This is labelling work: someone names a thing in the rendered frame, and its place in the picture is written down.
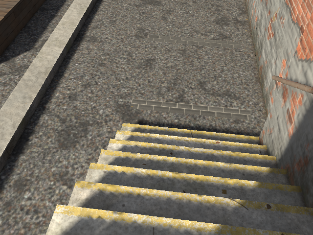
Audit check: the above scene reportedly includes stairs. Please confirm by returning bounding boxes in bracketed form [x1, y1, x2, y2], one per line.
[46, 122, 313, 235]

